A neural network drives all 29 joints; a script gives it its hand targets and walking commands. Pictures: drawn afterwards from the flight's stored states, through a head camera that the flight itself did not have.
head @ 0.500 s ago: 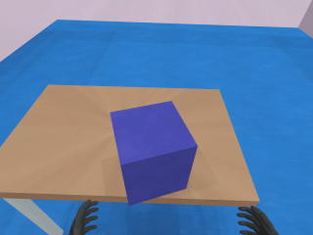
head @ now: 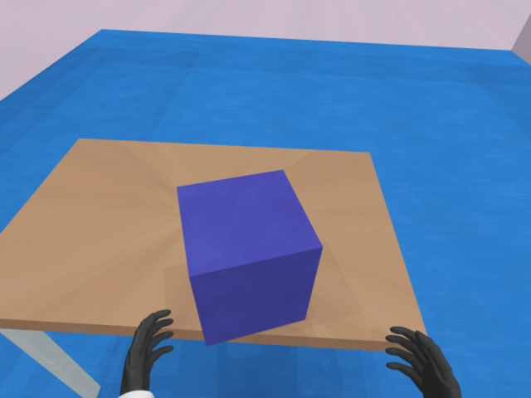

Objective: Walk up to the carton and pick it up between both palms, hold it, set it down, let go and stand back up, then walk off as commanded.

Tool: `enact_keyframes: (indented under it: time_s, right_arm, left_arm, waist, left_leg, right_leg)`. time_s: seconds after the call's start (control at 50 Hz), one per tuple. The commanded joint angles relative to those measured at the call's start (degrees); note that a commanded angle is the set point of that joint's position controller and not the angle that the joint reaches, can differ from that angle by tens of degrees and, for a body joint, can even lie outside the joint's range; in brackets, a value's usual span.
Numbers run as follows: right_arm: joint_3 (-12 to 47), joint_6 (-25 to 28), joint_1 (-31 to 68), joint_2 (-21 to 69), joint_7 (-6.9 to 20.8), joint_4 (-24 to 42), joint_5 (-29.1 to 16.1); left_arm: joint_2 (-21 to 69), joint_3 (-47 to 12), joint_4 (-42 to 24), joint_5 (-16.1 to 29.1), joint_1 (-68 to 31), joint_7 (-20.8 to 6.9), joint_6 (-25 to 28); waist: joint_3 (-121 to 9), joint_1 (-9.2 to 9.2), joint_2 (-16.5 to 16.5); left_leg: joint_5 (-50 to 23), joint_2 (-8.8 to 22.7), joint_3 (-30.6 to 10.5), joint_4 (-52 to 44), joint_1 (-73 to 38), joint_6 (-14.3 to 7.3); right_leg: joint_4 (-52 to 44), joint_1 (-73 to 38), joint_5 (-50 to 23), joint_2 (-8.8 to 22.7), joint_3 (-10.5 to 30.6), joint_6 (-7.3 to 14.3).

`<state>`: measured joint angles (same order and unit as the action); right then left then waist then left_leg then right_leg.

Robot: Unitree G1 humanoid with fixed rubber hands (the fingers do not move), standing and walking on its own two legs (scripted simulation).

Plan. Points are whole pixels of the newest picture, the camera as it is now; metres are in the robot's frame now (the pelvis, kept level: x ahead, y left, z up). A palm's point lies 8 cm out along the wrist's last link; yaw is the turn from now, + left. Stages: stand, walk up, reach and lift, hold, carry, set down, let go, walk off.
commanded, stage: reach and lift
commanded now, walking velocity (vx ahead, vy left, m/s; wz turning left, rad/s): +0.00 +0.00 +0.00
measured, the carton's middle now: (244, 257) +0.36 +0.08 +0.00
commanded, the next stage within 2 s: none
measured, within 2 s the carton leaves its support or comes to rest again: neither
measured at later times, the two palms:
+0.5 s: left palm (127, 328) +0.20 +0.22 +0.04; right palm (418, 323) +0.25 -0.18 +0.03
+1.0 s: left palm (128, 273) +0.25 +0.23 +0.09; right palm (415, 263) +0.32 -0.18 +0.08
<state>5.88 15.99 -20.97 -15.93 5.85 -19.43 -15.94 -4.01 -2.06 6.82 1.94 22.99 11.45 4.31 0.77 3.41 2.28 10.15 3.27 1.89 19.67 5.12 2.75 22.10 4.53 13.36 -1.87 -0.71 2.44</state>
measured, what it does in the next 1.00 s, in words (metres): stands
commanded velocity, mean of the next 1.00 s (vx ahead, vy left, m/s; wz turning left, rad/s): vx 0.00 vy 0.00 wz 0.00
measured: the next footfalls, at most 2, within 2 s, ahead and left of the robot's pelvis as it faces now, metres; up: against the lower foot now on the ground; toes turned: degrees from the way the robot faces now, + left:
none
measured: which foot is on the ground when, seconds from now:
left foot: down 0.00-1.00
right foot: down 0.00-1.00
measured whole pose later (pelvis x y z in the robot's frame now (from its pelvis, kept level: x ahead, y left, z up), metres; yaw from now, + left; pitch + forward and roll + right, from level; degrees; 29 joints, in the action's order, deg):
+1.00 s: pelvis -0.01 +0.00 +0.00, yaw +0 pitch -1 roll +0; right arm 4.9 -12.6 10.8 -21.4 -3.7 -8.1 -23.8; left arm -7.1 8.1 -12.9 9.0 -3.4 9.4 -33.8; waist 4.1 4.3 0.1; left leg 7.3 3.7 1.4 17.5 8.8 3.1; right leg 19.8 8.0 10.5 -2.4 -1.1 2.7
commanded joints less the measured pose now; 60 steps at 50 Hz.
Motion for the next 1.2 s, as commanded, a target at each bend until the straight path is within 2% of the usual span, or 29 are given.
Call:
enact_keyframes:
  time_s: [0.0, 0.02, 0.04, 0.06, 0.08, 0.1, 0.22, 0.24, 0.32, 0.36, 0.38, 0.4, 0.48, 0.5, 0.52, 0.58, 0.62, 0.66, 0.7, 0.74, 0.8, 0.84, 0.92, 0.98, 1.04, 1.06, 1.1, 1.16, 1.18]
  right_arm:
    - [-3.1, 3.4, 7.3, -6.1, -1.0, 14.4, -0.7]
    - [-2.8, 3.0, 8.3, -6.6, -1.3, 12.4, -1.4]
    - [-4.2, 2.6, 7.4, -7.9, -1.3, 12.5, -0.8]
    - [-3.9, 1.7, 11.9, -6.8, -1.3, 12.9, -1.3]
    - [-3.8, 1.3, 10.0, -6.0, -1.8, 14.4, -0.9]
    - [-3.1, 0.7, 12.4, -5.0, -2.2, 15.6, -0.6]
    - [-5.1, -3.8, 17.6, -5.1, -3.3, 17.0, -0.3]
    - [-4.0, -4.8, 17.9, -4.3, -3.5, 15.6, -0.4]
    - [-5.0, -7.3, 20.5, -5.0, -4.7, 21.0, -0.6]
    - [-6.1, -8.7, 24.8, -6.2, -4.8, 20.3, -0.8]
    - [-5.5, -9.9, 23.5, -6.1, -4.7, 20.4, -2.1]
    - [-6.4, -10.7, 25.8, -6.5, -5.2, 21.1, -1.8]
    - [-6.8, -12.8, 26.7, -7.8, -5.4, 21.1, -2.9]
    - [-7.2, -13.3, 29.1, -8.2, -5.9, 20.7, -2.7]
    - [-7.2, -14.2, 29.1, -8.4, -6.2, 23.2, -3.0]
    - [-6.4, -15.4, 31.0, -9.2, -7.3, 25.1, -3.6]
    - [-7.0, -16.2, 32.6, -10.5, -7.1, 26.5, -5.3]
    - [-6.3, -17.7, 36.9, -10.4, -6.9, 26.3, -5.6]
    - [-6.2, -18.8, 33.5, -11.6, -8.5, 26.4, -4.2]
    - [-5.6, -21.1, 36.6, -11.2, -8.0, 24.0, -6.6]
    - [-7.4, -21.0, 42.3, -13.5, -8.4, 30.3, -6.7]
    - [-7.1, -22.2, 42.9, -13.8, -9.1, 27.2, -7.3]
    - [-5.9, -25.1, 49.8, -12.7, -9.2, 25.2, -8.3]
    - [-7.5, -26.2, 56.5, -15.1, -10.0, 26.5, -8.1]
    - [-6.5, -27.6, 57.5, -14.8, -11.1, 24.4, -7.9]
    - [-6.9, -28.6, 58.8, -14.3, -10.8, 20.5, -8.0]
    - [-6.3, -29.0, 58.4, -15.0, -10.2, 20.6, -9.4]
    - [-6.9, -30.1, 65.3, -17.0, -10.5, 17.5, -9.5]
    - [-6.1, -31.2, 66.6, -16.2, -10.3, 13.3, -9.6]
  left_arm:
    - [-2.6, 1.8, -15.0, 0.2, -6.7, 0.9, 3.8]
    - [-2.9, 2.0, -13.1, 0.0, -5.7, 0.8, 2.8]
    - [-2.9, 1.9, -13.2, 0.6, -6.4, 0.5, 2.6]
    - [-2.4, 1.2, -15.7, 0.8, -10.2, 1.0, 1.7]
    - [-2.8, 2.6, -13.6, 1.6, -8.5, 0.0, 0.7]
    - [-3.4, 2.6, -11.4, 1.1, -10.4, -0.4, -0.1]
    - [-3.8, 3.6, -16.8, 2.1, -15.8, 0.5, -4.0]
    - [-4.0, 3.6, -17.8, 2.0, -16.7, 0.9, -5.2]
    - [-4.5, 4.5, -22.9, 3.7, -19.5, 0.4, -7.9]
    - [-5.0, 4.9, -23.3, 4.5, -22.9, 0.3, -10.7]
    - [-3.6, 3.8, -24.5, 4.4, -20.6, 0.2, -12.3]
    - [-3.8, 4.3, -23.8, 4.9, -22.6, 0.0, -13.7]
    - [-3.5, 4.0, -28.0, 4.4, -22.2, -0.5, -17.5]
    - [-4.5, 6.4, -25.5, 3.8, -24.0, -0.5, -19.0]
    - [-4.1, 5.2, -28.2, 4.8, -24.5, -0.7, -19.6]
    - [-4.1, 7.2, -29.1, 4.3, -25.0, -1.3, -22.0]
    - [-4.4, 7.7, -33.8, 4.4, -26.7, -0.6, -23.2]
    - [-5.6, 8.1, -33.4, 5.1, -31.8, -0.8, -24.4]
    - [-5.0, 9.4, -30.4, 4.8, -26.9, -1.7, -27.0]
    - [-5.2, 9.8, -33.4, 4.6, -30.6, -1.3, -29.1]
    - [-6.6, 10.3, -37.1, 5.9, -34.1, -1.0, -30.7]
    - [-6.8, 10.4, -35.9, 6.7, -35.5, -1.7, -32.0]
    - [-8.3, 12.4, -34.3, 6.4, -41.0, -1.8, -34.8]
    - [-10.4, 14.5, -32.7, 7.6, -47.0, -2.2, -36.8]
    - [-10.2, 15.2, -31.8, 7.9, -46.3, -2.9, -38.3]
    - [-8.9, 15.2, -28.8, 6.5, -47.4, -3.1, -39.2]
    - [-10.2, 14.5, -35.1, 6.9, -48.1, -3.1, -39.8]
    - [-11.1, 14.6, -30.7, 7.0, -53.2, -3.0, -41.5]
    - [-11.4, 15.4, -29.1, 5.9, -56.7, -2.8, -42.3]
  waist:
    - [-4.7, 1.27, 0.9]
    - [-2.6, 1.85, -0.7]
    - [-2.3, 0.45, 2.6]
    - [-0.7, 0.43, -0.1]
    - [-0.4, 0.63, 2.9]
    - [-1.7, 0.63, 1.8]
    - [-3.3, 0.7, 1.1]
    - [-2.7, 1.12, -2.1]
    - [-7.2, 0.96, -0.1]
    - [-6.5, 1.28, -0.1]
    - [-7.4, 1.0, -2.6]
    - [-7.6, 0.89, -0.9]
    - [-10.0, 0.26, -3.2]
    - [-8.4, 1.17, -2.0]
    - [-9.0, 0.08, -0.2]
    - [-10.9, 1.66, -0.8]
    - [-13.9, 0.89, -1.2]
    - [-11.8, 2.03, -1.7]
    - [-9.8, 2.02, 2.1]
    - [-11.5, 2.0, -1.8]
    - [-17.9, 1.88, -1.6]
    - [-17.4, 0.57, 0.5]
    - [-19.8, 1.68, -2.3]
    - [-20.9, 1.61, 0.9]
    - [-23.7, 0.95, 2.3]
    - [-22.0, 0.36, 0.8]
    - [-24.7, 0.53, -1.2]
    - [-23.8, 0.72, 0.9]
    - [-21.9, 0.27, -1.9]
  left_leg:
    - [-10.2, -3.7, 0.3, -0.7, -3.2, -2.6]
    - [-10.0, -3.3, 0.2, -1.8, -3.1, -2.1]
    - [-10.5, -3.5, 0.3, -1.5, -3.9, -2.4]
    - [-7.0, -3.3, 0.3, -2.2, -3.6, -2.4]
    - [-6.9, -3.6, 0.3, -2.1, -2.5, -3.1]
    - [-5.0, -3.4, 0.3, -2.4, -2.4, -3.1]
    - [-6.2, -2.8, 0.2, -3.3, -4.0, -2.5]
    - [-6.8, -2.8, 0.7, -3.5, -4.2, -2.4]
    - [-8.2, -2.9, 0.6, -3.1, -4.9, -2.6]
    - [-8.3, -2.9, 0.9, -3.6, -4.1, -2.4]
    - [-9.7, -2.5, 0.3, -3.5, -6.1, -2.1]
    - [-9.4, -2.5, 0.0, -3.8, -5.3, -2.5]
    - [-13.8, -2.6, -0.6, -2.2, -8.4, -1.3]
    - [-11.3, -3.0, 0.2, -3.3, -6.5, -1.6]
    - [-12.3, -2.8, 0.1, -2.8, -8.0, -1.9]
    - [-17.8, -3.0, 0.4, -2.1, -8.7, -1.5]
    - [-18.8, -2.9, -0.2, -1.5, -10.8, -1.1]
    - [-17.0, -2.7, -0.2, -1.9, -8.1, -1.0]
    - [-17.1, -3.3, 0.5, -1.8, -6.9, -2.1]
    - [-17.1, -3.0, -0.2, -2.0, -7.8, -1.1]
    - [-21.2, -3.2, -0.4, -0.2, -8.6, -1.0]
    - [-23.5, -3.6, -0.3, 0.3, -7.8, -0.9]
    - [-15.8, -4.0, -0.6, -0.9, -4.9, -1.4]
    - [-14.5, -3.8, -0.5, -1.2, -2.4, -1.9]
    - [-17.9, -3.9, -0.2, -0.9, -2.5, -1.3]
    - [-17.1, -3.8, -0.5, -1.3, -2.6, -1.0]
    - [-20.3, -3.8, -0.8, -0.3, -3.6, -0.9]
    - [-20.0, -3.6, -0.1, 0.2, -4.1, -0.7]
    - [-19.5, -3.6, 0.2, 0.1, -3.9, 0.0]
  right_leg:
    - [-5.4, 5.5, -10.8, 1.8, 4.4, -1.6]
    - [-6.4, 6.1, -9.0, 2.0, 4.3, -1.8]
    - [-6.8, 6.9, -8.5, 1.5, 4.1, -1.8]
    - [-7.5, 7.8, -4.0, 2.1, 4.5, -1.8]
    - [-7.5, 6.7, -6.1, 2.4, 5.1, -2.2]
    - [-8.2, 6.7, -2.6, 2.8, 5.5, -2.2]
    - [-8.3, 6.2, -1.5, 2.1, 4.9, -1.6]
    - [-8.0, 6.8, -2.2, 2.1, 4.6, -1.3]
    - [-7.3, 4.7, -6.3, 2.5, 5.7, -2.3]
    - [-7.9, 4.8, -3.3, 1.9, 4.4, -1.7]
    - [-7.9, 4.9, -5.5, 2.0, 4.1, -1.3]
    - [-7.8, 4.2, -5.0, 1.6, 4.0, -1.4]
    - [-7.9, 5.1, -6.7, 0.3, 2.8, -0.4]
    - [-8.6, 3.8, -5.0, 1.0, 3.2, -1.3]
    - [-8.2, 4.9, -6.0, 0.3, 3.0, -1.1]
    - [-7.4, 3.7, -11.5, -0.1, 2.9, -1.4]
    - [-8.0, 3.6, -10.0, -0.6, 2.3, -0.8]
    - [-7.7, 4.8, -8.0, -0.5, 2.5, -0.9]
    - [-7.0, 2.5, -13.0, 0.1, 3.6, -1.7]
    - [-7.6, 3.2, -9.4, 0.2, 3.1, -1.1]
    - [-6.4, 1.5, -14.5, -0.6, 3.0, -0.9]
    - [-5.5, 0.5, -19.3, -0.3, 3.0, -2.1]
    - [-5.8, -0.5, -14.4, 1.4, 4.8, -2.3]
    - [-5.0, -1.1, -13.7, 1.1, 4.6, -3.3]
    - [-3.7, -4.7, -24.5, 1.8, 4.8, -4.4]
    - [-4.0, -3.2, -21.5, 1.4, 4.0, -4.2]
    - [-3.1, -3.2, -20.6, 0.1, 3.6, -3.2]
    - [-3.5, -1.7, -19.7, -0.7, 2.8, -3.6]
    - [-3.7, -0.5, -18.5, -0.4, 2.2, -3.4]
